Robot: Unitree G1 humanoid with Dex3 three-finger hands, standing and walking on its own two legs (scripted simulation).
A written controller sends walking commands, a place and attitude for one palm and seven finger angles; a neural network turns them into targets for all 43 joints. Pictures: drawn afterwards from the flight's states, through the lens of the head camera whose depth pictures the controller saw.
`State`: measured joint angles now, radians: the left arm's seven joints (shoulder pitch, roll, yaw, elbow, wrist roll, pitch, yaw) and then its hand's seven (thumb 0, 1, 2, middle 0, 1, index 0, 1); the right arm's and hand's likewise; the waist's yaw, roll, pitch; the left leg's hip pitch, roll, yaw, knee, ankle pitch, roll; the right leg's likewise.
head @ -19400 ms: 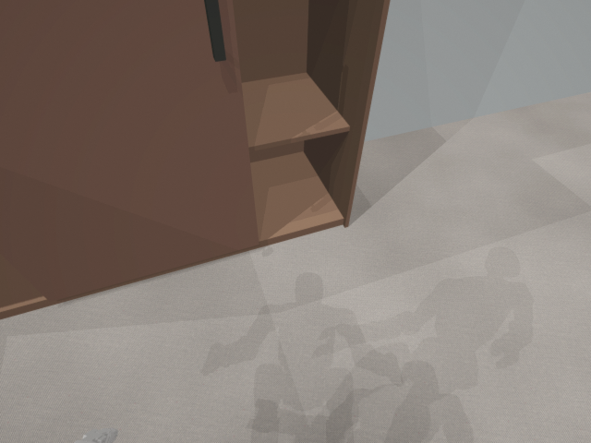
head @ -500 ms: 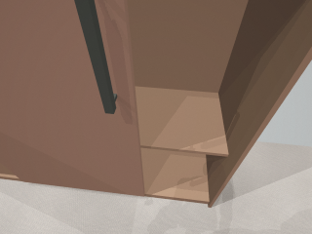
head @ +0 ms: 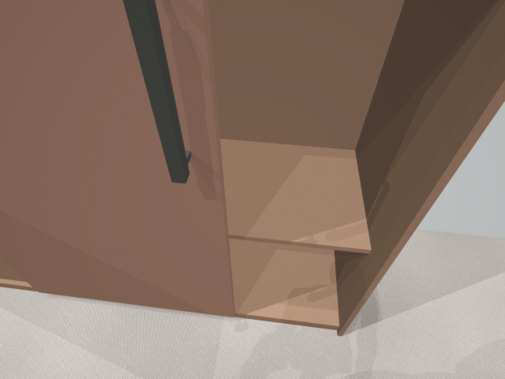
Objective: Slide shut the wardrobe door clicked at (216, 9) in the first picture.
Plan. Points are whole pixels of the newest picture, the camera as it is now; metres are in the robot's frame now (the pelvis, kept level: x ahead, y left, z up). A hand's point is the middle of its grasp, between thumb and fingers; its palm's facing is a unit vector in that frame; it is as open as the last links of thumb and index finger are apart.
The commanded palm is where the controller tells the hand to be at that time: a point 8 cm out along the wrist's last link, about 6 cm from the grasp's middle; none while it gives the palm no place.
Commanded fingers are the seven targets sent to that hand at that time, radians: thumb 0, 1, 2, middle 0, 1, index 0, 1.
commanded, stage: look again from close up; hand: left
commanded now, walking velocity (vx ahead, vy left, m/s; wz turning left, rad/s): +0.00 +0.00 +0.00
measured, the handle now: (168, 93) +0.45 +0.16 +0.24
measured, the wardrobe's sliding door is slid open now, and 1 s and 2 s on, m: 0.40 0.40 0.40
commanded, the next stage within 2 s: raise the hand with hooked fingers in 0.98 s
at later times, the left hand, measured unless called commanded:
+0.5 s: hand out of the picture -0.04 +0.15 -0.18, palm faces +0.08 -0.99 -0.15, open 7.4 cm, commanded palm none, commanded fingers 0.00 0.90 0.90 -0.20 -0.30 -0.20 -0.30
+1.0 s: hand out of the picture -0.05 +0.15 -0.18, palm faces +0.09 -0.98 -0.15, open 7.4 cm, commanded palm none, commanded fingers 0.00 0.90 0.90 -0.20 -0.30 -0.20 -0.30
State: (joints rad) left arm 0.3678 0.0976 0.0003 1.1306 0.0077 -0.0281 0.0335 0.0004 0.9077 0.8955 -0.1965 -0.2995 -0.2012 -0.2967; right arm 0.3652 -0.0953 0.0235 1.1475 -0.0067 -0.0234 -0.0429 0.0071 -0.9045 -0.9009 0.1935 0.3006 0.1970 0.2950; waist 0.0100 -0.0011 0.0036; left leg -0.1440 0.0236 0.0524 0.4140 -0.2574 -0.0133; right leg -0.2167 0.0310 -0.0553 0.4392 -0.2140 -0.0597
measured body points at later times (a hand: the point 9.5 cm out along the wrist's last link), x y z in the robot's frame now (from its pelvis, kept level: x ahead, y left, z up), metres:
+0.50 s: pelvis +0.00 +0.00 +0.00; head +0.00 +0.00 +0.45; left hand -0.04 +0.20 -0.16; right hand -0.03 -0.19 -0.16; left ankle -0.02 +0.13 -0.74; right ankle +0.02 -0.08 -0.74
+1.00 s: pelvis +0.00 +0.01 +0.00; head -0.01 +0.00 +0.45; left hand -0.05 +0.21 -0.16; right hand -0.03 -0.19 -0.17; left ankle -0.02 +0.13 -0.74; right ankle +0.02 -0.08 -0.74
